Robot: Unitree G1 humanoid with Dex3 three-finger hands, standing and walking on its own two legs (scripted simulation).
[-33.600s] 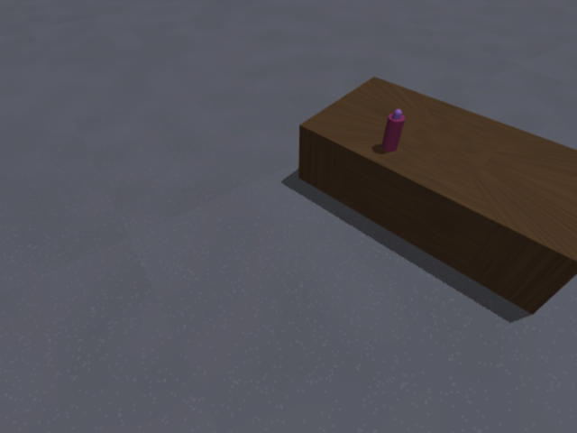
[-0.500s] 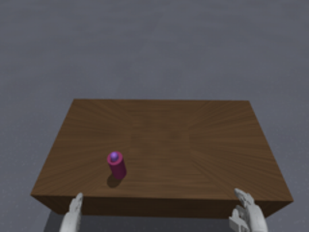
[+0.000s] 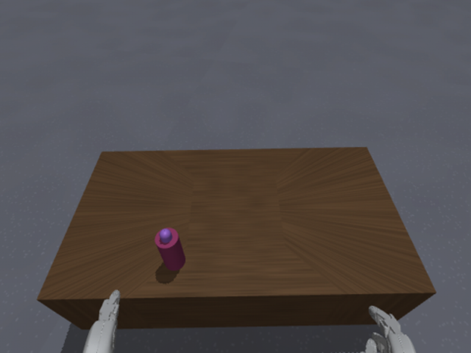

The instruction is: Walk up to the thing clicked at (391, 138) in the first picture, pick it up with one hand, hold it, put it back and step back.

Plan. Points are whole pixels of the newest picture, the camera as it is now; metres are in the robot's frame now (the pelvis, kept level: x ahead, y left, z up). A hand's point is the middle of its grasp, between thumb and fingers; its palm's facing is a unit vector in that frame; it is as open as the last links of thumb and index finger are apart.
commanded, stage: home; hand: left
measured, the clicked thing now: (170, 247) +0.48 +0.22 -0.30
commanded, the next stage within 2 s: stand in 1.38 s
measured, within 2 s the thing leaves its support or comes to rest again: neither
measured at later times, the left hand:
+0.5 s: hand (133, 348) +0.17 +0.19 -0.06, palm faces +0.11 -0.96 -0.28, open 17.3 cm
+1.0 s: hand (136, 340) +0.18 +0.19 -0.06, palm faces +0.10 -0.96 -0.27, open 17.3 cm
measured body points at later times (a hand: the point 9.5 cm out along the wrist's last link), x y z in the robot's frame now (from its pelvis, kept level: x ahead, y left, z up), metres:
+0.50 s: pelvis +0.00 +0.01 +0.00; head +0.02 +0.01 +0.45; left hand +0.16 +0.24 -0.04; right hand +0.17 -0.23 -0.07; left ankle +0.02 +0.13 -0.69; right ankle +0.00 -0.11 -0.69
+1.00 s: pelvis +0.01 +0.01 +0.00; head +0.04 +0.01 +0.45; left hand +0.17 +0.24 -0.04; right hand +0.17 -0.23 -0.08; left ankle +0.02 +0.13 -0.69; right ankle +0.00 -0.11 -0.69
